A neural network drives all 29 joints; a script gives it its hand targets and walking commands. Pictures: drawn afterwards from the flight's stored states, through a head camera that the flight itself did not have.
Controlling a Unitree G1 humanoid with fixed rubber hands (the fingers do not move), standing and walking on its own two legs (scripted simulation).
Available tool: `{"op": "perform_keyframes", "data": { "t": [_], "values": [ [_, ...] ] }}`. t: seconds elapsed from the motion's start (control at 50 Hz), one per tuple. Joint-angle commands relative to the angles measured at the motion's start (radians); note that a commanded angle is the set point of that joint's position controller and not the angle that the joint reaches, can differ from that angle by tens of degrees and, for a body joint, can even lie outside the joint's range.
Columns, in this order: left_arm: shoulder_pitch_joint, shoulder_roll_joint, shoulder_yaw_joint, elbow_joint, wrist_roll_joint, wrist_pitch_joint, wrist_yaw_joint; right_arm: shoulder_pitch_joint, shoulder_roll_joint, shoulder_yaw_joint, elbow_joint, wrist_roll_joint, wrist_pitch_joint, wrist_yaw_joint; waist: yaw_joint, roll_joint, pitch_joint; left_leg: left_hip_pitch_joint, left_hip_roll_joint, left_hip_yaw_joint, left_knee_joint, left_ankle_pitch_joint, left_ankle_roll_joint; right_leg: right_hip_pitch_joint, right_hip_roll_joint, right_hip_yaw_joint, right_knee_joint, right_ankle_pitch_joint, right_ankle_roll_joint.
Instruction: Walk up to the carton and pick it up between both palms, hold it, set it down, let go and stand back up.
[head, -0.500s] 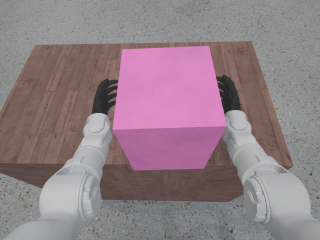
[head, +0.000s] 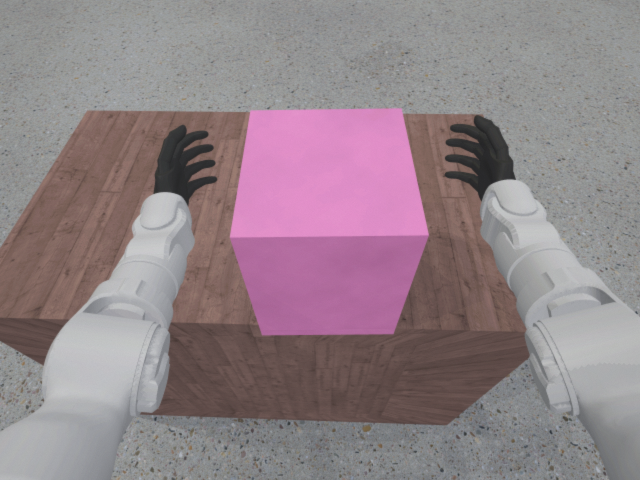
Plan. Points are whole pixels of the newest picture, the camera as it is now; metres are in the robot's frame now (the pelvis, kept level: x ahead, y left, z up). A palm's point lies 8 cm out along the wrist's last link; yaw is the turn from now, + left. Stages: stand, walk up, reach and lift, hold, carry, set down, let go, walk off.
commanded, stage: set down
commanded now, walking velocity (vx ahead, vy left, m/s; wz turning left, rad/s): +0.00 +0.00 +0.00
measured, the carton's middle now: (326, 229) +0.45 +0.04 +0.02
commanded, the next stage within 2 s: none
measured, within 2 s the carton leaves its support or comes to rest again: neither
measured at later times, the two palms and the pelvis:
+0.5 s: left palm (142, 139) +0.44 +0.24 +0.19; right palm (520, 135) +0.46 -0.17 +0.19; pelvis +0.00 +0.00 +0.01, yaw +1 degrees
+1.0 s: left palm (154, 236) +0.37 +0.24 +0.10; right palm (506, 234) +0.40 -0.17 +0.10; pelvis +0.00 +0.00 +0.01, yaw +1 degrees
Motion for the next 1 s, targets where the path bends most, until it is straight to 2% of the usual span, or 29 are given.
{"op": "perform_keyframes", "data": {
  "t": [0.0,0.16,0.32,0.42,0.5,0.56,0.68,0.78,0.86,0.98],
  "values": [
    [-0.486,0.182,-0.005,-0.133,-0.021,-0.001,0.0,-0.487,-0.135,-0.027,-0.139,0.009,0.006,-0.008,-0.009,-0.018,-0.578,0.281,-0.037,0.012,0.034,0.243,-0.019,0.338,-0.02,-0.003,0.045,0.247,0.078],
    [-0.552,0.201,-0.011,-0.251,-0.017,0.139,0.011,-0.543,-0.174,-0.065,-0.191,0.004,0.102,-0.023,-0.018,0.028,-0.605,0.434,-0.033,0.003,0.066,0.3,-0.042,0.269,0.006,-0.035,0.022,0.231,0.058],
    [-0.568,0.224,0.0,-0.341,-0.01,0.318,0.029,-0.575,-0.194,-0.084,-0.235,0.01,0.239,-0.038,-0.013,0.03,-0.508,0.491,-0.029,-0.007,0.05,0.288,-0.031,0.291,0.009,-0.044,-0.014,0.182,0.042],
    [-0.496,0.212,0.017,-0.345,0.021,0.381,0.016,-0.501,-0.184,-0.083,-0.224,0.016,0.291,-0.045,-0.016,0.026,-0.391,0.496,-0.034,-0.015,0.024,0.275,-0.025,0.361,0.003,-0.036,-0.041,0.171,0.032],
    [-0.388,0.179,0.044,-0.369,0.066,0.375,-0.005,-0.389,-0.163,-0.094,-0.249,0.002,0.288,-0.05,-0.026,0.026,-0.323,0.515,-0.04,-0.02,0.004,0.296,-0.024,0.422,-0.001,-0.027,-0.065,0.187,0.016],
    [-0.279,0.143,0.067,-0.411,0.108,0.337,-0.023,-0.278,-0.14,-0.111,-0.295,-0.022,0.257,-0.051,-0.035,0.034,-0.29,0.543,-0.043,-0.022,-0.006,0.325,-0.025,0.457,-0.002,-0.019,-0.082,0.204,-0.002],
    [-0.176,0.12,0.09,-0.625,0.139,0.235,-0.023,-0.161,-0.127,-0.173,-0.485,-0.078,0.158,-0.04,-0.039,0.073,-0.301,0.624,-0.054,-0.014,-0.01,0.365,-0.053,0.444,0.023,-0.026,-0.099,0.218,-0.016],
    [-0.122,0.122,0.089,-0.76,0.121,0.23,-0.002,-0.134,-0.12,-0.188,-0.612,-0.098,0.124,-0.034,-0.027,0.066,-0.336,0.634,-0.054,0.0,-0.006,0.327,-0.055,0.428,0.033,-0.031,-0.085,0.19,-0.009],
    [-0.019,0.109,0.101,-0.766,0.13,0.247,-0.002,-0.045,-0.093,-0.166,-0.613,-0.098,0.123,-0.039,-0.015,0.036,-0.301,0.607,-0.052,0.011,-0.008,0.295,-0.036,0.447,0.023,-0.02,-0.076,0.163,0.001],
    [0.162,0.067,0.138,-0.745,0.185,0.253,-0.032,0.135,-0.04,-0.149,-0.609,-0.108,0.115,-0.055,-0.012,0.002,-0.177,0.589,-0.061,0.016,-0.027,0.276,-0.026,0.498,0.009,-0.005,-0.097,0.145,0.007]
  ]
}}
